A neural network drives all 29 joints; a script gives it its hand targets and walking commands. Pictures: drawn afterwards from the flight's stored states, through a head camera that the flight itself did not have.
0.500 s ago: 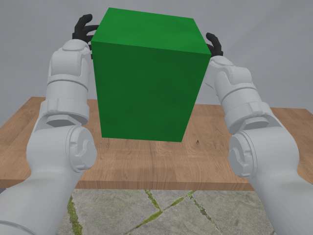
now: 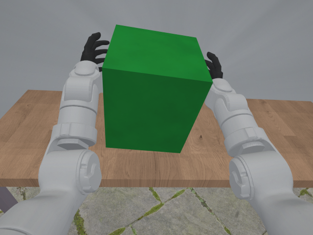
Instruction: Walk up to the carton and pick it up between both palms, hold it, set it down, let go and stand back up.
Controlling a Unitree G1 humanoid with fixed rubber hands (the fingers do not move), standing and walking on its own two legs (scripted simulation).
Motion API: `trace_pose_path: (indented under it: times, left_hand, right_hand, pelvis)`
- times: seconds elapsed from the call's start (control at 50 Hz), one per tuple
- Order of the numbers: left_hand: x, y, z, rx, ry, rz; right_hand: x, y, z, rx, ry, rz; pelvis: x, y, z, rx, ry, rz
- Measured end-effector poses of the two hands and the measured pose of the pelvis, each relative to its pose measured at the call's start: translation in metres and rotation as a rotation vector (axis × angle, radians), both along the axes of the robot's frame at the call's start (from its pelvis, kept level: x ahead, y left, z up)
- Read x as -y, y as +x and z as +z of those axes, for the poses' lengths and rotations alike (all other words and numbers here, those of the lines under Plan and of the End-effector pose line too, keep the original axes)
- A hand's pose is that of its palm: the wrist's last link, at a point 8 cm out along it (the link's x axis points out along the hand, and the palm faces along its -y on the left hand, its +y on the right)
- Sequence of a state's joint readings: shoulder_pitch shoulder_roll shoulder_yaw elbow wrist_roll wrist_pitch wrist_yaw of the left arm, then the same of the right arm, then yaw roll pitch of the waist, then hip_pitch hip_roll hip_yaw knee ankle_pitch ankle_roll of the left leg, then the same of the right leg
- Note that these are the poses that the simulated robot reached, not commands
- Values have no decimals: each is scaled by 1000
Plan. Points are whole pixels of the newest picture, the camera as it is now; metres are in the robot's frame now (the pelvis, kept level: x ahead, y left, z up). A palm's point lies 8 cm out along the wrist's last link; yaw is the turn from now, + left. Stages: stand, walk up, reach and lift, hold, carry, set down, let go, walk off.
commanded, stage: set down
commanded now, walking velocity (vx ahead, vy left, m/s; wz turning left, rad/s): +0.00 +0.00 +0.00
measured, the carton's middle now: (150, 93) +0.42 +0.00 +0.21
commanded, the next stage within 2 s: none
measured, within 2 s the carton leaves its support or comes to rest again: neither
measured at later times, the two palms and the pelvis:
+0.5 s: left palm (91, 78) +0.42 +0.15 +0.25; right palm (208, 92) +0.40 -0.15 +0.23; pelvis -0.01 -0.01 +0.00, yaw +0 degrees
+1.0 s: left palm (96, 90) +0.44 +0.14 +0.21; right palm (205, 101) +0.42 -0.15 +0.19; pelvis +0.00 -0.01 +0.00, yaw -1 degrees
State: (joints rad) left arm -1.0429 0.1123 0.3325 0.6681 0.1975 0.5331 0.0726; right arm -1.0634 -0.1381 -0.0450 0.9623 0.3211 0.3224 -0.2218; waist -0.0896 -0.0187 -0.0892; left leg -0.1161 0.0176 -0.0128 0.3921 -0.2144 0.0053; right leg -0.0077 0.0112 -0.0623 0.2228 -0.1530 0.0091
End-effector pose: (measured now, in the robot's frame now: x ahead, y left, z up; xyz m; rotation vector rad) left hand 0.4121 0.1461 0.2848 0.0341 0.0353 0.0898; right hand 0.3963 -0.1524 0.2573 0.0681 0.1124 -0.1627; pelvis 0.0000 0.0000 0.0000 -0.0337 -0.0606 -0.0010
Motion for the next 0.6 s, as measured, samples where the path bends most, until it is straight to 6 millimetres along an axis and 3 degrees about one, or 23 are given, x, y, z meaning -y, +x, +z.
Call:
trace_pose_path:
  times: [0.6]
  left_hand:
    - [0,10,-39,-68,-9,10]
  right_hand:
    - [0,10,-36,-63,-18,8]
  pelvis:
    - [10,-4,2,-53,10,-2]
